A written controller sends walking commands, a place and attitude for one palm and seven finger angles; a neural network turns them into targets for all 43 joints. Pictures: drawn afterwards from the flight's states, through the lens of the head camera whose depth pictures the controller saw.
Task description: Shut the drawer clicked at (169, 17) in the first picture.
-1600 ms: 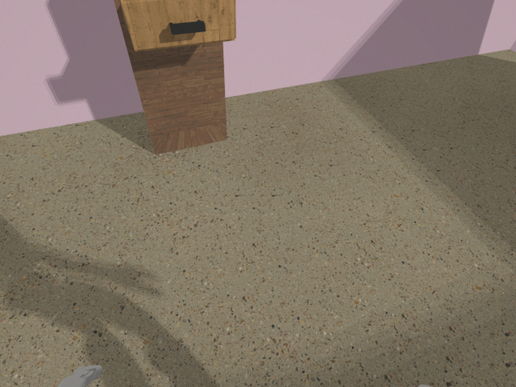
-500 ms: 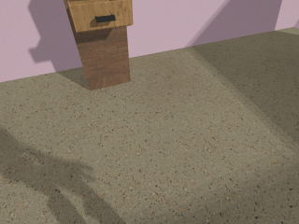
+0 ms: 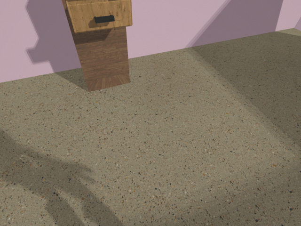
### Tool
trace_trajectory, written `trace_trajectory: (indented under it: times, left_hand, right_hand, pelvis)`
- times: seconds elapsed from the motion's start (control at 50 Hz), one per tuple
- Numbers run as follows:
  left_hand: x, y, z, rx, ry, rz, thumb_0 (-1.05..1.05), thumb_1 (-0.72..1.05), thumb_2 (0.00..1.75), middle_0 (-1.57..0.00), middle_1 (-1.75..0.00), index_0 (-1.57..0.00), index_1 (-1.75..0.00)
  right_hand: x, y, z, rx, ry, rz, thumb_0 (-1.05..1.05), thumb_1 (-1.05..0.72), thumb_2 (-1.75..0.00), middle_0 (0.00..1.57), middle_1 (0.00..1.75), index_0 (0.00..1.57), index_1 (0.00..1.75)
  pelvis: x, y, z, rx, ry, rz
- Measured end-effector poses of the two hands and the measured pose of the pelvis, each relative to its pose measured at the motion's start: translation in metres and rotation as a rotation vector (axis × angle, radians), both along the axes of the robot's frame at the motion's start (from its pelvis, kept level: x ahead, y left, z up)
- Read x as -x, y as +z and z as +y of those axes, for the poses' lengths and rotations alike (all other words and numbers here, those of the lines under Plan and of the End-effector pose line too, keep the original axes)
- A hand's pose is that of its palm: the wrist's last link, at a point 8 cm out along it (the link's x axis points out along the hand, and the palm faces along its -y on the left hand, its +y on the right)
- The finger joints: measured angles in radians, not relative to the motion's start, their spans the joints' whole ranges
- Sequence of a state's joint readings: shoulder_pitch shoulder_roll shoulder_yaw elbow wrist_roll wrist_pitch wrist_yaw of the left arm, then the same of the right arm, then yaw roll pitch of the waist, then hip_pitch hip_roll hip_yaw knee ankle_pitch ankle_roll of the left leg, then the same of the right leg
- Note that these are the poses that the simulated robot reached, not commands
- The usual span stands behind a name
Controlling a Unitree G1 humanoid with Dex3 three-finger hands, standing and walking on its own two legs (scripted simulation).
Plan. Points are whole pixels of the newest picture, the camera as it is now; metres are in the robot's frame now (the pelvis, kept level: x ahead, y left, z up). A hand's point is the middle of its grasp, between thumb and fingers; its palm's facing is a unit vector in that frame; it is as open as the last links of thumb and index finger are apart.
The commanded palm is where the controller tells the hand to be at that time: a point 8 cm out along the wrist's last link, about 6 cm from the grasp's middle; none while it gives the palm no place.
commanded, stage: walk to a spot facing it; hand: left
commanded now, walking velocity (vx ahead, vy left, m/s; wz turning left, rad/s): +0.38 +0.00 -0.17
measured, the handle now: (103, 18) +1.24 +0.37 +0.02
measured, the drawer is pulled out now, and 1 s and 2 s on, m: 0.27 0.27 0.27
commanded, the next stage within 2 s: turn to face it in 1.62 s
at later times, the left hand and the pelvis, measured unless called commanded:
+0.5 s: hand (96, 214) +0.19 +0.19 -0.19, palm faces -0.11 -0.98 -0.14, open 7.4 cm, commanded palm none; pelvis +0.13 +0.01 -0.01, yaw -5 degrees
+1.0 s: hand (120, 165) +0.36 +0.14 -0.18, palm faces -0.02 -0.98 -0.17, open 7.3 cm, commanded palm none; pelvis +0.36 -0.04 -0.01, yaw -5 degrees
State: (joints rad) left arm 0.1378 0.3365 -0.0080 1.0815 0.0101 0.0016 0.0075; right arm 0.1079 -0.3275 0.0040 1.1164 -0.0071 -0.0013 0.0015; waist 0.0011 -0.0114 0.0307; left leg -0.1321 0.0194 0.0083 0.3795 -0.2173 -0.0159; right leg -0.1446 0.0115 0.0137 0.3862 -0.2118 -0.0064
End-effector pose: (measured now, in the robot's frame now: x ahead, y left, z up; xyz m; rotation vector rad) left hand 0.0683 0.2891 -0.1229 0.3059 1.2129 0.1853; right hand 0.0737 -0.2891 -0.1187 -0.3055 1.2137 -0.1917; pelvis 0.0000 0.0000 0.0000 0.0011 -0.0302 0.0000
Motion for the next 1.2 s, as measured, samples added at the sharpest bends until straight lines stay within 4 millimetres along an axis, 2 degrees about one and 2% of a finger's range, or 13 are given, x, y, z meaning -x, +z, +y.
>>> trace_trajectory:
  times: [0.24, 0.32, 0.4, 0.48, 0.54, 0.6, 0.64, 0.7, 0.8, 0.92, 1.02, 1.12, 1.2]
  left_hand:
    - [0.034, -0.041, -0.026, 0.152, 0.073, 0.164, 0.0, 0.91, 0.9, -0.2, -0.3, -0.2, -0.3]
    - [0.025, -0.046, -0.03, 0.176, 0.039, 0.266, 0.0, 0.91, 0.9, -0.2, -0.3, -0.2, -0.3]
    - [-0.026, -0.041, -0.035, 0.183, 0.002, 0.239, 0.01, 0.91, 0.9, -0.2, -0.3, -0.2, -0.3]
    - [-0.105, -0.038, -0.047, 0.184, -0.048, 0.148, 0.01, 0.91, 0.9, -0.2, -0.3, -0.2, -0.3]
    - [-0.173, -0.038, -0.064, 0.181, -0.101, 0.072, 0.01, 0.91, 0.9, -0.2, -0.3, -0.2, -0.3]
    - [-0.238, -0.043, -0.085, 0.17, -0.148, -0.011, 0.0, 0.91, 0.9, -0.2, -0.3, -0.2, -0.3]
    - [-0.271, -0.047, -0.097, 0.158, -0.159, -0.071, 0.0, 0.91, 0.9, -0.2, -0.3, -0.2, -0.3]
    - [-0.294, -0.044, -0.108, 0.157, -0.142, -0.098, 0.0, 0.91, 0.9, -0.2, -0.3, -0.2, -0.3]
    - [-0.299, -0.03, -0.111, 0.135, -0.085, -0.041, -0.01, 0.93, 0.9, -0.2, -0.3, -0.2, -0.3]
    - [-0.296, -0.024, -0.104, 0.128, -0.03, 0.055, -0.01, 0.94, 0.9, -0.2, -0.3, -0.2, -0.3]
    - [-0.291, -0.034, -0.104, 0.166, 0.047, 0.149, 0.0, 0.92, 0.9, -0.2, -0.3, -0.2, -0.3]
    - [-0.289, -0.048, -0.1, 0.21, 0.125, 0.282, 0.0, 0.92, 0.9, -0.2, -0.3, -0.2, -0.3]
    - [-0.312, -0.053, -0.087, 0.228, 0.122, 0.366, 0.0, 0.91, 0.9, -0.2, -0.3, -0.2, -0.3]
  right_hand:
    - [0.027, -0.024, 0.055, -0.072, -0.078, 0.122, 0.01, -0.91, -0.9, 0.2, 0.3, 0.2, 0.3]
    - [0.046, -0.024, 0.079, -0.093, -0.166, 0.15, 0.01, -0.91, -0.9, 0.2, 0.3, 0.2, 0.3]
    - [0.079, -0.017, 0.103, -0.128, -0.249, 0.277, 0.0, -0.91, -0.9, 0.2, 0.3, 0.2, 0.3]
    - [0.103, -0.009, 0.12, -0.17, -0.319, 0.432, 0.01, -0.91, -0.9, 0.2, 0.3, 0.2, 0.3]
    - [0.106, -0.008, 0.125, -0.201, -0.365, 0.521, 0.01, -0.91, -0.9, 0.2, 0.3, 0.2, 0.3]
    - [0.093, -0.015, 0.119, -0.223, -0.405, 0.576, 0.01, -0.91, -0.9, 0.2, 0.3, 0.2, 0.3]
    - [0.072, -0.025, 0.107, -0.233, -0.416, 0.585, 0.01, -0.91, -0.9, 0.2, 0.3, 0.2, 0.3]
    - [0.014, -0.036, 0.08, -0.219, -0.404, 0.49, 0.01, -0.91, -0.9, 0.2, 0.3, 0.2, 0.3]
    - [-0.126, -0.037, 0.033, -0.172, -0.309, 0.202, 0.01, -0.91, -0.9, 0.2, 0.3, 0.2, 0.3]
    - [-0.272, -0.024, 0.007, -0.145, -0.206, -0.036, 0.01, -0.93, -0.9, 0.19, 0.3, 0.2, 0.3]
    - [-0.365, -0.014, 0.011, -0.137, -0.108, -0.096, 0.01, -0.93, -0.9, 0.19, 0.3, 0.2, 0.3]
    - [-0.45, -0.017, 0.035, -0.124, -0.023, -0.115, 0.01, -0.92, -0.9, 0.19, 0.3, 0.2, 0.3]
    - [-0.484, -0.02, 0.054, -0.115, -0.036, -0.152, 0.01, -0.91, -0.9, 0.2, 0.3, 0.2, 0.3]
  pelvis:
    - [-0.047, -0.014, 0.02, 0.026, -0.027, 0.021]
    - [-0.071, -0.014, 0.026, 0.018, -0.066, 0.024]
    - [-0.096, -0.009, 0.024, 0.023, -0.071, 0.024]
    - [-0.125, -0.01, 0.016, 0.019, -0.085, 0.028]
    - [-0.151, -0.015, 0.006, 0.016, -0.102, 0.031]
    - [-0.183, -0.027, -0.009, 0.014, -0.117, 0.029]
    - [-0.205, -0.036, -0.022, 0.008, -0.126, 0.021]
    - [-0.229, -0.033, -0.036, 0.006, -0.121, 0.004]
    - [-0.27, -0.015, -0.046, 0.011, -0.116, 0.003]
    - [-0.324, -0.007, -0.046, 0.028, -0.104, 0.015]
    - [-0.372, -0.009, -0.039, 0.042, -0.087, 0.02]
    - [-0.427, -0.02, -0.022, 0.051, -0.073, 0.022]
    - [-0.463, -0.025, -0.005, 0.037, -0.094, 0.001]
